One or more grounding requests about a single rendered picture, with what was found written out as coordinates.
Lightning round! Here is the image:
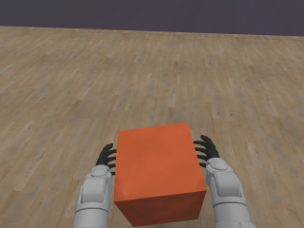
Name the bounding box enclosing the carton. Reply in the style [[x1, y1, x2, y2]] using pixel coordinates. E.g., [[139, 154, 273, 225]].
[[113, 122, 207, 227]]

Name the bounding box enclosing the robot left forearm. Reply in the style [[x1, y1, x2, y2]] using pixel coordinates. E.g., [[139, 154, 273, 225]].
[[72, 164, 112, 228]]

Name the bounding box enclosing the robot right forearm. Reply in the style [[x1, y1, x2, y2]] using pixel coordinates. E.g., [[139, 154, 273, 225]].
[[205, 157, 256, 228]]

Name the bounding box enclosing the robot left hand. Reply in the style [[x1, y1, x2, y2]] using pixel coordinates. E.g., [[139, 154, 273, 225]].
[[95, 143, 117, 176]]

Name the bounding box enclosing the robot right hand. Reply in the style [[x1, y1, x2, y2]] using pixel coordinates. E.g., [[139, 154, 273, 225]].
[[193, 135, 220, 168]]

